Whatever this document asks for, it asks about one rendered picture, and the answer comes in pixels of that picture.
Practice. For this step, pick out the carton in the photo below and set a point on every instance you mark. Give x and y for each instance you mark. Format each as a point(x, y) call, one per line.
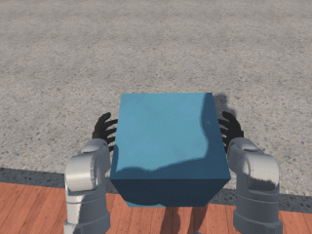
point(168, 150)

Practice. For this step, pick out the robot left hand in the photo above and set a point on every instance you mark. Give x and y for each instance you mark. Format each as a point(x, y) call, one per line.
point(101, 129)

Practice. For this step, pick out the left robot forearm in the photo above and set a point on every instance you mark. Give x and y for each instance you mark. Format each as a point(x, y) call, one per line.
point(85, 189)

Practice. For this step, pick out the robot right hand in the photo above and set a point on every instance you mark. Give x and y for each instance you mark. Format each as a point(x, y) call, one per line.
point(233, 126)

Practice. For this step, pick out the right robot forearm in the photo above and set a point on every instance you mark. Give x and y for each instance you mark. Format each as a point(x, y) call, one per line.
point(257, 187)

